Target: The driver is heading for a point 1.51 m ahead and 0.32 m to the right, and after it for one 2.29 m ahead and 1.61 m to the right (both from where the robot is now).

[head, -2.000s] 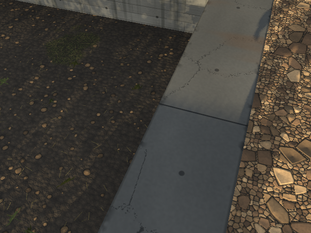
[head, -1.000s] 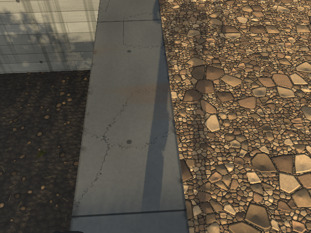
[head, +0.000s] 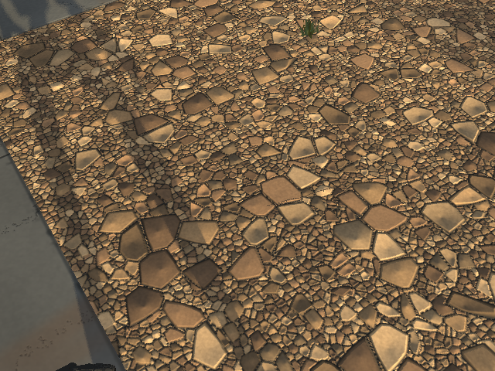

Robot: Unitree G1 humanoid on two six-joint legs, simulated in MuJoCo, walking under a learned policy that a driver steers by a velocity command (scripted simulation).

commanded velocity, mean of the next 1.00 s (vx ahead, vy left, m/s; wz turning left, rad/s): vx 0.45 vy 0.00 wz -0.38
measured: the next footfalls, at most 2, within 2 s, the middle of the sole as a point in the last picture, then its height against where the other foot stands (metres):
right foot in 0.08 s outside the picture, level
left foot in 0.54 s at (243, 361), level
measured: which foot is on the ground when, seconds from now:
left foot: down 0.00-0.08, up 0.10-0.52, down 0.54-1.00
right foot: up 0.00-0.06, down 0.08-0.56, up 0.58-0.96, down 0.98-1.00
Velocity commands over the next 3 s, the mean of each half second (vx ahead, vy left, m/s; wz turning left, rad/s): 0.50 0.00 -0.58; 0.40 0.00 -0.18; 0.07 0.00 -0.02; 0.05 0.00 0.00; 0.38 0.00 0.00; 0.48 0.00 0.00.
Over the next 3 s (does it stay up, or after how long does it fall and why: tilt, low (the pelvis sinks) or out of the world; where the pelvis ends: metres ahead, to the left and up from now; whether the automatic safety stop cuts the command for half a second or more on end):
stays up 1.13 -0.31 0.01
